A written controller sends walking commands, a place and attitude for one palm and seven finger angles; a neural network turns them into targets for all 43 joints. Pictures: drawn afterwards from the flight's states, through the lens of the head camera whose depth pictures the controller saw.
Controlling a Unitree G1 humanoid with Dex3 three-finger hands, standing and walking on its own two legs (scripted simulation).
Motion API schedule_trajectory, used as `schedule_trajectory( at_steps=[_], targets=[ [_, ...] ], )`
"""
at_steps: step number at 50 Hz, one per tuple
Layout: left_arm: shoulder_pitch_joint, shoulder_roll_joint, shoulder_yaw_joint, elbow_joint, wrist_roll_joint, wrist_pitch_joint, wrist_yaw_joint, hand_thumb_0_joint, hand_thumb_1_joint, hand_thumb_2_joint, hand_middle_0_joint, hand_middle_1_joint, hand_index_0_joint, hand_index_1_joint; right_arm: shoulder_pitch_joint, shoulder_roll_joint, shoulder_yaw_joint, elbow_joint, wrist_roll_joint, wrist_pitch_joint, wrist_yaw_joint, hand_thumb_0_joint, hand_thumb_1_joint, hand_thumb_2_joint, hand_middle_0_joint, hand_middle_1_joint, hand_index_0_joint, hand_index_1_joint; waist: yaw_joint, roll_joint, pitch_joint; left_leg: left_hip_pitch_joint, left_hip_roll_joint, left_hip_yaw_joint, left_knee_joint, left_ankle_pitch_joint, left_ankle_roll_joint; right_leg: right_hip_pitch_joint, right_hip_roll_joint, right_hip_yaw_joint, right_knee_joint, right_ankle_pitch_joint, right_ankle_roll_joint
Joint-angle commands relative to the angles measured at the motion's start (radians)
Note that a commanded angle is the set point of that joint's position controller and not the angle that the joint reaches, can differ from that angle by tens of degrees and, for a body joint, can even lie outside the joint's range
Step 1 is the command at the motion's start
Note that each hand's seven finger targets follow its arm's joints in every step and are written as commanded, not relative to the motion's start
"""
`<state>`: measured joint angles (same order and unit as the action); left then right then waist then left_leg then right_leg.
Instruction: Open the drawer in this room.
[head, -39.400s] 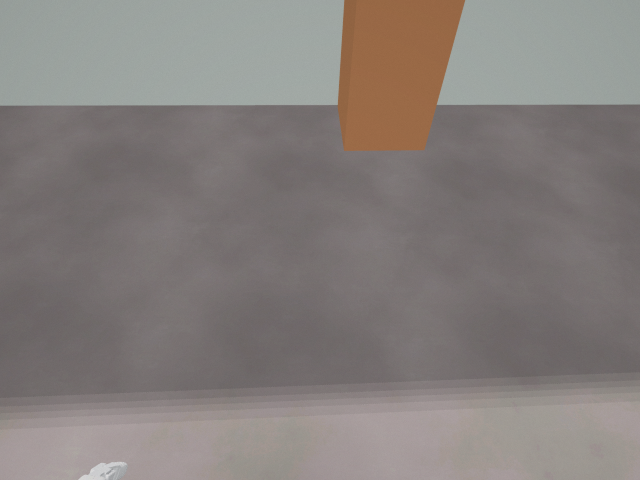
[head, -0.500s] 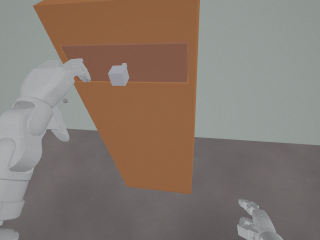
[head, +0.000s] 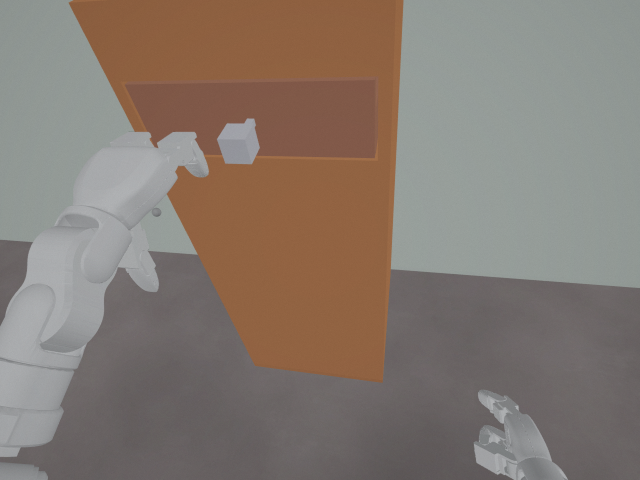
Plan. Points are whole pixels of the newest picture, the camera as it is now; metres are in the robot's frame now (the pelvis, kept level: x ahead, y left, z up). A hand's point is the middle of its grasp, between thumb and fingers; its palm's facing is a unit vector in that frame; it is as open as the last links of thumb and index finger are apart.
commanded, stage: move the hooked fingers above the handle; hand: left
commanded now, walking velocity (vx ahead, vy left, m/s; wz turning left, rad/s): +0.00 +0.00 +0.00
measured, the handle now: (243, 136) +0.54 +0.19 +0.17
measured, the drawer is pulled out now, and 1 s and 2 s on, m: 0.00 0.00 0.00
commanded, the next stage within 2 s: none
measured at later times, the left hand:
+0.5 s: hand (188, 161) +0.41 +0.21 +0.22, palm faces +0.12 -0.02 -0.99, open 13.8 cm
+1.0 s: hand (202, 125) +0.46 +0.21 +0.23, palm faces +0.13 -0.02 -0.99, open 13.8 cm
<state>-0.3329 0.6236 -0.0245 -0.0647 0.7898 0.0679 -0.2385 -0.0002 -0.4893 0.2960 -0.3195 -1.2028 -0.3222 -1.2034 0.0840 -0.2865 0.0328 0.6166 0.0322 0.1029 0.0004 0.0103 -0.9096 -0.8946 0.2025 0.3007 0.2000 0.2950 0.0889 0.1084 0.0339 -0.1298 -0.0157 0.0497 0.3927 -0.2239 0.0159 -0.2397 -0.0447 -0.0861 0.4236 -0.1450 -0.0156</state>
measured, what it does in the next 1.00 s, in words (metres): stands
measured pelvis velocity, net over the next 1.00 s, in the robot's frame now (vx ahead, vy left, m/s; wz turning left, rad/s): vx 0.03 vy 0.01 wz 0.00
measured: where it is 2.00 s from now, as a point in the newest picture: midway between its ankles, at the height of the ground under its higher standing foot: outside the picture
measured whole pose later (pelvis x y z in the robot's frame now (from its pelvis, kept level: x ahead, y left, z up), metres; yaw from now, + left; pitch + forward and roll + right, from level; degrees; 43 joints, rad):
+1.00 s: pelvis +0.03 +0.01 +0.00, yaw +0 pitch +4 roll +1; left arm -0.78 0.56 -0.15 0.33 0.86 0.11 -0.21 0.00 -0.49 0.30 -0.32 -1.20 -0.32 -1.20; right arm 0.13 -0.28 0.03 0.64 0.04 0.16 0.02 0.01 -0.91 -0.89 0.20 0.30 0.20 0.29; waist 0.05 0.09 -0.03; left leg -0.18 -0.03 0.05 0.37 -0.24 0.03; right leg -0.30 -0.05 -0.08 0.41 -0.17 0.00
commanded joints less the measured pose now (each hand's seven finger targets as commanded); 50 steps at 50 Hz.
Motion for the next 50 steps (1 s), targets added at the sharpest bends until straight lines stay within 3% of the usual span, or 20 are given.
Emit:
schedule_trajectory(
  at_steps=[1, 5, 6, 8, 14, 16, 18, 21, 24, 25, 27, 30, 31, 35, 38, 39, 40, 44, 47, 50],
  targets=[
    [-0.516, 0.321, 0.236, -0.090, 0.007, -0.031, 0.068, 0.000, -0.500, 0.300, -0.300, -1.200, -0.300, -1.200, -0.119, -0.099, -0.033, -0.133, 0.000, -0.060, -0.013, 0.000, -0.900, -0.900, 0.200, 0.300, 0.200, 0.300, -0.008, -0.072, -0.285, -0.081, -0.011, -0.037, -0.076, 0.129, 0.004, 0.228, 0.008, 0.077, -0.061, -0.001, -0.011],
    [-0.509, 0.257, 0.183, 0.019, 0.001, -0.011, 0.064, 0.000, -0.500, 0.300, -0.300, -1.200, -0.300, -1.200, -0.123, -0.102, -0.035, -0.134, 0.013, -0.047, -0.008, 0.000, -0.900, -0.900, 0.200, 0.300, 0.200, 0.300, -0.017, -0.064, -0.259, -0.088, -0.008, -0.033, -0.074, 0.148, 0.000, 0.209, 0.010, 0.073, -0.065, 0.035, -0.014],
    [-0.530, 0.263, 0.170, 0.033, 0.021, -0.004, 0.055, 0.000, -0.500, 0.300, -0.300, -1.200, -0.300, -1.200, -0.109, -0.105, -0.035, -0.126, 0.009, -0.043, -0.005, 0.000, -0.900, -0.900, 0.200, 0.300, 0.200, 0.300, -0.017, -0.081, -0.289, -0.090, -0.011, -0.030, -0.075, 0.163, -0.001, 0.226, 0.004, 0.070, -0.057, 0.047, -0.015],
    [-0.549, 0.196, 0.091, 0.022, 0.030, 0.007, 0.036, 0.000, -0.500, 0.300, -0.300, -1.200, -0.300, -1.200, -0.121, -0.102, -0.036, -0.143, 0.013, -0.037, -0.003, 0.000, -0.900, -0.900, 0.200, 0.300, 0.200, 0.300, -0.027, -0.084, -0.282, -0.080, -0.012, -0.025, -0.074, 0.156, 0.003, 0.207, 0.004, 0.070, -0.058, 0.052, -0.013],
    [-0.593, 0.248, 0.121, 0.029, 0.039, -0.015, 0.005, 0.000, -0.500, 0.300, -0.300, -1.200, -0.300, -1.200, -0.095, -0.112, -0.040, -0.152, 0.012, -0.028, -0.005, 0.000, -0.900, -0.900, 0.200, 0.300, 0.200, 0.300, -0.025, -0.100, -0.322, -0.081, -0.013, -0.031, -0.068, 0.182, 0.011, 0.234, 0.003, 0.070, -0.046, 0.093, -0.015],
    [-0.638, 0.285, 0.157, 0.020, 0.032, -0.034, 0.015, 0.000, -0.500, 0.300, -0.300, -1.200, -0.300, -1.200, -0.087, -0.112, -0.043, -0.149, 0.009, -0.030, -0.006, 0.000, -0.900, -0.900, 0.200, 0.300, 0.200, 0.300, -0.020, -0.093, -0.360, -0.077, -0.015, -0.034, -0.063, 0.203, 0.011, 0.256, 0.002, 0.073, -0.039, 0.108, -0.016],
    [-0.654, 0.262, 0.146, 0.046, 0.028, -0.041, 0.030, 0.000, -0.500, 0.300, -0.300, -1.200, -0.300, -1.200, -0.076, -0.109, -0.043, -0.144, 0.011, -0.026, -0.004, 0.000, -0.900, -0.900, 0.200, 0.300, 0.200, 0.300, -0.023, -0.089, -0.333, -0.081, -0.013, -0.038, -0.070, 0.220, 0.006, 0.231, 0.006, 0.063, -0.040, 0.115, -0.019],
    [-0.690, 0.293, 0.176, 0.025, 0.033, -0.047, 0.063, 0.000, -0.500, 0.300, -0.300, -1.200, -0.300, -1.200, -0.071, -0.109, -0.048, -0.143, 0.007, -0.030, 0.001, 0.000, -0.900, -0.900, 0.200, 0.300, 0.200, 0.300, -0.007, -0.059, -0.394, -0.063, -0.014, -0.039, -0.064, 0.265, 0.004, 0.257, 0.008, 0.068, -0.025, 0.145, -0.024],
    [-0.679, 0.266, 0.158, 0.114, 0.038, -0.012, 0.078, 0.000, -0.500, 0.300, -0.300, -1.200, -0.300, -1.200, -0.058, -0.114, -0.048, -0.129, 0.010, -0.018, 0.005, 0.000, -0.900, -0.900, 0.200, 0.300, 0.200, 0.300, -0.011, -0.094, -0.360, -0.086, -0.008, -0.035, -0.068, 0.276, -0.001, 0.242, 0.007, 0.063, -0.025, 0.164, -0.025],
    [-0.671, 0.286, 0.175, 0.139, 0.041, 0.000, 0.079, 0.000, -0.500, 0.300, -0.300, -1.200, -0.300, -1.200, -0.061, -0.122, -0.051, -0.128, 0.012, -0.013, 0.005, 0.000, -0.900, -0.900, 0.200, 0.300, 0.200, 0.300, -0.007, -0.121, -0.370, -0.091, -0.007, -0.032, -0.068, 0.278, 0.000, 0.254, 0.008, 0.066, -0.025, 0.166, -0.024],
    [-0.681, 0.278, 0.157, 0.126, 0.047, 0.015, 0.074, 0.000, -0.500, 0.300, -0.300, -1.200, -0.300, -1.200, -0.073, -0.119, -0.049, -0.137, 0.013, -0.008, 0.006, 0.000, -0.900, -0.900, 0.200, 0.300, 0.200, 0.300, -0.004, -0.113, -0.398, -0.092, -0.009, -0.029, -0.063, 0.289, 0.003, 0.275, 0.001, 0.073, -0.015, 0.191, -0.025],
    [-0.694, 0.222, 0.088, 0.186, 0.053, 0.046, 0.044, 0.000, -0.500, 0.300, -0.300, -1.200, -0.300, -1.200, -0.075, -0.121, -0.047, -0.137, 0.024, 0.006, 0.003, 0.000, -0.900, -0.900, 0.200, 0.300, 0.200, 0.300, -0.032, -0.143, -0.354, -0.096, -0.006, -0.024, -0.064, 0.255, 0.006, 0.237, 0.003, 0.071, -0.030, 0.167, -0.020],
    [-0.724, 0.221, 0.073, 0.181, 0.056, 0.044, 0.035, 0.000, -0.500, 0.300, -0.300, -1.200, -0.300, -1.200, -0.069, -0.123, -0.046, -0.134, 0.026, 0.007, 0.001, 0.000, -0.900, -0.900, 0.200, 0.300, 0.200, 0.300, -0.040, -0.130, -0.341, -0.093, -0.005, -0.027, -0.068, 0.233, 0.007, 0.215, 0.002, 0.068, -0.037, 0.143, -0.019],
    [-0.818, 0.186, 0.018, 0.094, 0.063, 0.014, 0.010, 0.000, -0.500, 0.300, -0.300, -1.200, -0.300, -1.200, -0.054, -0.112, -0.048, -0.146, 0.023, 0.000, -0.002, 0.000, -0.900, -0.900, 0.200, 0.300, 0.200, 0.300, -0.055, -0.087, -0.408, -0.021, -0.011, -0.041, -0.051, 0.308, 0.009, 0.205, 0.013, 0.061, -0.021, 0.190, -0.024],
    [-0.847, 0.194, 0.032, 0.099, 0.055, -0.008, 0.019, 0.000, -0.500, 0.300, -0.300, -1.200, -0.300, -1.200, -0.031, -0.108, -0.047, -0.131, 0.020, -0.003, -0.002, 0.000, -0.900, -0.900, 0.200, 0.300, 0.200, 0.300, -0.055, -0.075, -0.407, -0.003, -0.009, -0.052, -0.049, 0.345, 0.001, 0.184, 0.017, 0.051, -0.019, 0.197, -0.027],
    [-0.851, 0.191, 0.035, 0.124, 0.051, -0.008, 0.026, 0.000, -0.500, 0.300, -0.300, -1.200, -0.300, -1.200, -0.024, -0.107, -0.047, -0.128, 0.018, -0.003, -0.002, 0.000, -0.900, -0.900, 0.200, 0.300, 0.200, 0.300, -0.049, -0.078, -0.405, -0.005, -0.008, -0.054, -0.049, 0.357, -0.002, 0.184, 0.018, 0.049, -0.018, 0.200, -0.028],
    [-0.868, 0.234, 0.073, 0.146, 0.051, -0.008, 0.037, 0.000, -0.500, 0.300, -0.300, -1.200, -0.300, -1.200, -0.018, -0.116, -0.049, -0.117, 0.017, -0.002, -0.001, 0.000, -0.900, -0.900, 0.200, 0.300, 0.200, 0.300, -0.048, -0.088, -0.405, -0.010, -0.007, -0.052, -0.052, 0.354, -0.006, 0.186, 0.021, 0.048, -0.022, 0.196, -0.029],
    [-0.891, 0.239, 0.090, 0.206, 0.065, 0.012, 0.073, 0.000, -0.500, 0.300, -0.300, -1.200, -0.300, -1.200, -0.024, -0.110, -0.043, -0.107, 0.012, 0.003, 0.005, 0.000, -0.900, -0.900, 0.200, 0.300, 0.200, 0.300, -0.031, -0.088, -0.426, -0.037, -0.005, -0.047, -0.051, 0.397, -0.013, 0.210, 0.016, 0.046, -0.004, 0.232, -0.032],
    [-0.909, 0.182, 0.033, 0.254, 0.077, 0.047, 0.074, 0.000, -0.500, 0.300, -0.300, -1.200, -0.300, -1.200, -0.028, -0.109, -0.043, -0.104, 0.017, 0.013, 0.014, 0.000, -0.900, -0.900, 0.200, 0.300, 0.200, 0.300, -0.037, -0.092, -0.411, -0.040, -0.001, -0.045, -0.050, 0.400, -0.017, 0.191, 0.017, 0.044, -0.003, 0.225, -0.034],
    [-0.906, 0.185, 0.023, 0.278, 0.089, 0.075, 0.053, 0.000, -0.500, 0.300, -0.300, -1.200, -0.300, -1.200, -0.032, -0.115, -0.046, -0.115, 0.020, 0.023, 0.016, 0.000, -0.900, -0.900, 0.200, 0.300, 0.200, 0.300, -0.042, -0.126, -0.443, -0.035, -0.001, -0.040, -0.042, 0.416, -0.009, 0.213, 0.016, 0.052, -0.001, 0.257, -0.032]
  ],
)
